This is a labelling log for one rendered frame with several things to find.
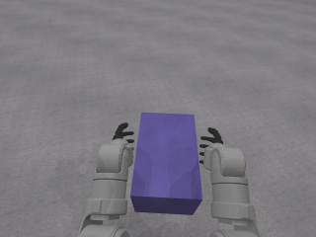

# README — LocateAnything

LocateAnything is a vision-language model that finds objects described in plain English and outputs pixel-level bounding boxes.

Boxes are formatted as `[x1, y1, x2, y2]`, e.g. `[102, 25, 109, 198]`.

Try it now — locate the robot left upper arm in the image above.
[79, 224, 129, 237]

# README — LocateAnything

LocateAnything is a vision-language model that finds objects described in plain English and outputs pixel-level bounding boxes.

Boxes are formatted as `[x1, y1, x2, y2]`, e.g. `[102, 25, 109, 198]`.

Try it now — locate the robot left forearm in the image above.
[77, 138, 133, 237]

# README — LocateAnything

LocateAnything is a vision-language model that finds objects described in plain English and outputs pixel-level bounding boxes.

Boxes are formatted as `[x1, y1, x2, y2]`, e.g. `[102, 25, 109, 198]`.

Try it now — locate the robot right forearm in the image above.
[202, 142, 262, 237]

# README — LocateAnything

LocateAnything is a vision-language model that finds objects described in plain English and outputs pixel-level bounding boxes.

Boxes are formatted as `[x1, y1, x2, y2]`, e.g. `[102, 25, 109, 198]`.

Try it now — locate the left robot hand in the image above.
[113, 122, 134, 150]

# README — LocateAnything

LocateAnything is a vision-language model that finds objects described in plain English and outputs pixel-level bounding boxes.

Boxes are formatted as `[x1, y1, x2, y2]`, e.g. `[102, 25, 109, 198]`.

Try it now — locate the right robot hand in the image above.
[199, 127, 223, 164]

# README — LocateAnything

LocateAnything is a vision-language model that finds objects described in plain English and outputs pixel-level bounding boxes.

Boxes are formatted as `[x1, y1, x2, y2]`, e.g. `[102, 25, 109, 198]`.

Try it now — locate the carton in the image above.
[130, 112, 202, 215]

